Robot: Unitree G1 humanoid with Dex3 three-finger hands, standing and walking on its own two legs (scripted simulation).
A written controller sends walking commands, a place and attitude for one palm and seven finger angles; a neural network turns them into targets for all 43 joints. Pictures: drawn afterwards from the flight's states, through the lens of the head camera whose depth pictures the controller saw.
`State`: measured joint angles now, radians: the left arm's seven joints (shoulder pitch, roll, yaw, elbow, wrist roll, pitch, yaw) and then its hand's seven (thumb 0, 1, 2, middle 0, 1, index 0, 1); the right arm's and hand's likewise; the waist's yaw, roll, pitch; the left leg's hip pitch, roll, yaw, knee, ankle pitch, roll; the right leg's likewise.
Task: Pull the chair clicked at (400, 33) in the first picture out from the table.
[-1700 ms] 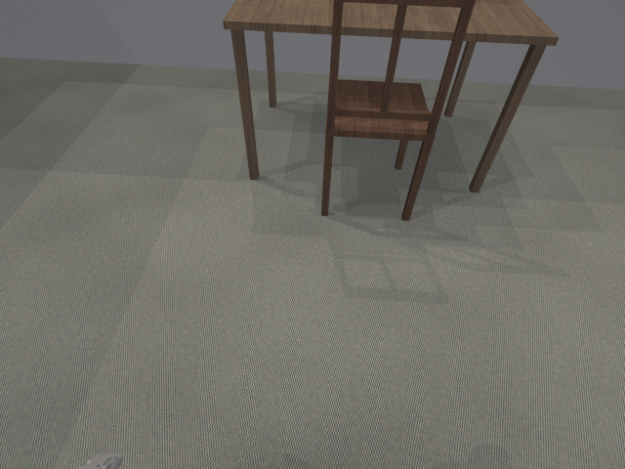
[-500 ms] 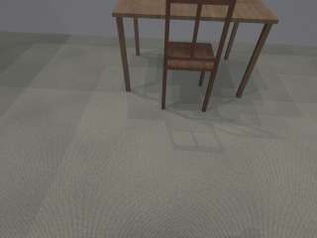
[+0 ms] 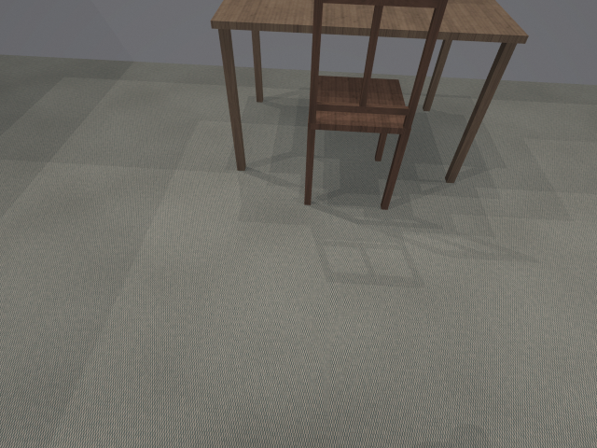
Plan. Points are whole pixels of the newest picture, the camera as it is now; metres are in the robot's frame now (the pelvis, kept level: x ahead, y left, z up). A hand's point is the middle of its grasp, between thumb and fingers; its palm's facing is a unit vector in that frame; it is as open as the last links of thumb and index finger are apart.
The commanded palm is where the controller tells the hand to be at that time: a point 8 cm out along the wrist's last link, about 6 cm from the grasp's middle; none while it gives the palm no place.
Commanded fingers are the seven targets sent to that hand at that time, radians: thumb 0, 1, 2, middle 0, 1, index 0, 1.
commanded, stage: walk to a spot facing it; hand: left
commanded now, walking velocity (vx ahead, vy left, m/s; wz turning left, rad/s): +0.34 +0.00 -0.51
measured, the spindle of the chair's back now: (370, 60) +1.32 -0.16 -0.06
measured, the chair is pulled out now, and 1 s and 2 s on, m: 0.00 0.00 0.00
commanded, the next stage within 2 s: turn to face it in 1.80 s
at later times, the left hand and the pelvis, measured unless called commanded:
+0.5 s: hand out of the picture +0.06 +0.19 -0.20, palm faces -0.05 -0.99 -0.13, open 7.4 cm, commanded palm none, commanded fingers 0.00 0.90 0.90 -0.20 -0.30 -0.20 -0.30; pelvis +0.13 +0.02 -0.02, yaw -9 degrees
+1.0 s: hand (278, 245) +0.57 +0.08 -0.18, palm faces -0.47 -0.86 -0.18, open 7.4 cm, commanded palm none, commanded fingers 0.00 0.90 0.90 -0.20 -0.30 -0.20 -0.30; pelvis +0.34 -0.01 -0.03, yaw -24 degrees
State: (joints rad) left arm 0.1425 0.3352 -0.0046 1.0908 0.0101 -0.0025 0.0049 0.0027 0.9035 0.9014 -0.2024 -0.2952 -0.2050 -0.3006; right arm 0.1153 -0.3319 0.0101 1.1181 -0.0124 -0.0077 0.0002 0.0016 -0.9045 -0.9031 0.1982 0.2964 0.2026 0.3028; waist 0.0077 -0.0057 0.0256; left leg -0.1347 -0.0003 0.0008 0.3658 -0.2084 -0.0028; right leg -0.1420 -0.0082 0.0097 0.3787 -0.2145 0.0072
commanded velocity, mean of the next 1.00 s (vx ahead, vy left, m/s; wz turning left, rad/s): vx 0.35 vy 0.00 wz -0.45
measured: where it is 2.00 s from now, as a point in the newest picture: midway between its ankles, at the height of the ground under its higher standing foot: (336, 340)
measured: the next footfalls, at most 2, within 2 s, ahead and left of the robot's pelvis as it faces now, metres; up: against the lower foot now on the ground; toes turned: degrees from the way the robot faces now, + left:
left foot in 0.50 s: +0.24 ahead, +0.12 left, +0.00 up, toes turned -3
right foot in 1.02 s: +0.44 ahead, -0.16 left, +0.00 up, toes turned -32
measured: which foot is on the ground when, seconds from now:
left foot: down 0.00-0.28, up 0.30-0.48, down 0.50-1.00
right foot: down 0.00-0.52, up 0.54-1.00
